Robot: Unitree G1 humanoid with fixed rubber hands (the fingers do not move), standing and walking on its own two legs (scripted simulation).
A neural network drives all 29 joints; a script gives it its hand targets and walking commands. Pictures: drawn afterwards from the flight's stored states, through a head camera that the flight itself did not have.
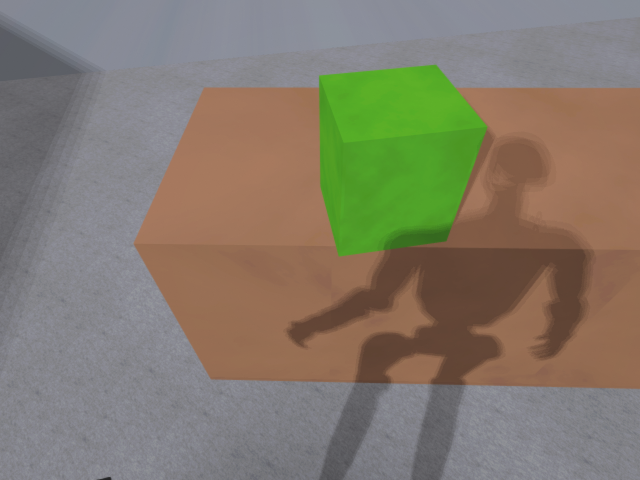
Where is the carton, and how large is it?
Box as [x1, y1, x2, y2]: [319, 65, 486, 256]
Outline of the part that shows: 436,65 319,75 320,186 339,256 446,240 484,135 486,125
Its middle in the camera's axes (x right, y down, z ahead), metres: +0.12 -0.13 +0.70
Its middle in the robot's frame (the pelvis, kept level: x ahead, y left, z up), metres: +0.64 -0.09 +0.04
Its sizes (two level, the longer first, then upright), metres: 0.210 0.200 0.250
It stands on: a pedestal, 0.68 m high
